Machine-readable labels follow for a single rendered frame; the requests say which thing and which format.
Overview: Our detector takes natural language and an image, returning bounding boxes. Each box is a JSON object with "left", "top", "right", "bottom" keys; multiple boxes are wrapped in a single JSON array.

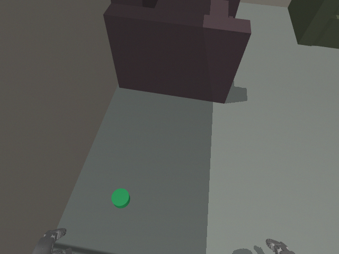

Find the right robot hand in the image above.
[{"left": 266, "top": 239, "right": 295, "bottom": 254}]

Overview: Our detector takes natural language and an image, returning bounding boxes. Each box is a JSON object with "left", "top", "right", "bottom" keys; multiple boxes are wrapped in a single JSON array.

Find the tin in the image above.
[{"left": 111, "top": 188, "right": 130, "bottom": 208}]

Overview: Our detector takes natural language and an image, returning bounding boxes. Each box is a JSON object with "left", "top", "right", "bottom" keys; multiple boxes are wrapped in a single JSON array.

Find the armchair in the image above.
[
  {"left": 103, "top": 0, "right": 251, "bottom": 104},
  {"left": 288, "top": 0, "right": 339, "bottom": 49}
]

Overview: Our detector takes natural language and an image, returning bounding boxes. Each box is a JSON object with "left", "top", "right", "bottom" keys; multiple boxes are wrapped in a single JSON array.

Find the left robot hand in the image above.
[{"left": 32, "top": 228, "right": 74, "bottom": 254}]

